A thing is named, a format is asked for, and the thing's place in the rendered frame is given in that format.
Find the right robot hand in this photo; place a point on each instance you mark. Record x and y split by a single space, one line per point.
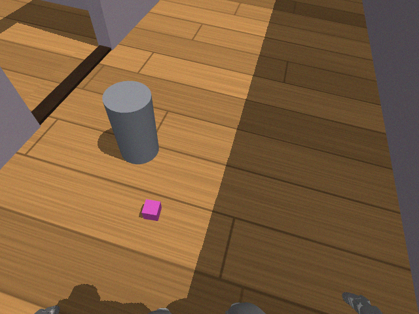
360 303

